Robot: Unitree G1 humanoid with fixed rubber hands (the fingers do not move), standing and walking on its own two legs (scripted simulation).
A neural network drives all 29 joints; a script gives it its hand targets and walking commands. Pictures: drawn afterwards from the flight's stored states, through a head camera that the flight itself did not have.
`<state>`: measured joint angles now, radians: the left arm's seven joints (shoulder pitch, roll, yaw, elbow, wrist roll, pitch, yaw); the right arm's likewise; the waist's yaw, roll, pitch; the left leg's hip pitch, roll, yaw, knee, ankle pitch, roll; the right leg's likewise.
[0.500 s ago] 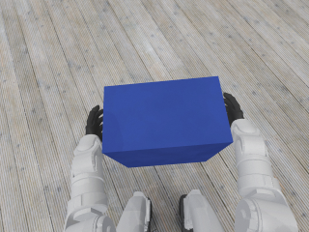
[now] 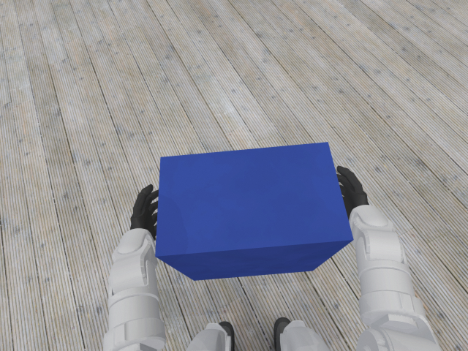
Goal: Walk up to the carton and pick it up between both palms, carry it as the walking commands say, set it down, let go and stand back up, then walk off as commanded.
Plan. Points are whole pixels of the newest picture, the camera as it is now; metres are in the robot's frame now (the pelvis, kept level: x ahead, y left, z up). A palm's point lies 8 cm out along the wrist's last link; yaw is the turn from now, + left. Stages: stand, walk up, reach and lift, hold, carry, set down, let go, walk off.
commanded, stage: reach and lift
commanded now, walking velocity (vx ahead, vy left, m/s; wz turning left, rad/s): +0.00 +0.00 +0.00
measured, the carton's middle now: (249, 223) +0.35 +0.01 -0.11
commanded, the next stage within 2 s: none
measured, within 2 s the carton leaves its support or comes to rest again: neither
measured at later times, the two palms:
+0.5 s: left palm (131, 226) +0.31 +0.19 +0.03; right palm (377, 205) +0.33 -0.18 +0.03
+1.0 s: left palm (114, 220) +0.30 +0.19 +0.09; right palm (395, 198) +0.32 -0.18 +0.09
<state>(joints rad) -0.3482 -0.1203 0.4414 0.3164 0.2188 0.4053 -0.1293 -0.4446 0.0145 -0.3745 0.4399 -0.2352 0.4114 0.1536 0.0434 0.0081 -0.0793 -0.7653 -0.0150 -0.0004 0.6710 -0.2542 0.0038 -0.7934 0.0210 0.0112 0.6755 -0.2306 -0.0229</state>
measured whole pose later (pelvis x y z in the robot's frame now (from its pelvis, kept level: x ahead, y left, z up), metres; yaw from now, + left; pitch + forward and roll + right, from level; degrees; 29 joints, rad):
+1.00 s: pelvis +0.02 +0.00 +0.04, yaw +0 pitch -5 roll +0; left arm -0.21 -0.09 0.32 0.12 0.20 0.72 -0.12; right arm -0.27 0.04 -0.29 0.22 -0.22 0.70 0.14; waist 0.03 0.00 0.02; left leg -0.04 0.00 -0.02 0.28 -0.15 0.00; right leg -0.06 0.03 0.01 0.28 -0.14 -0.03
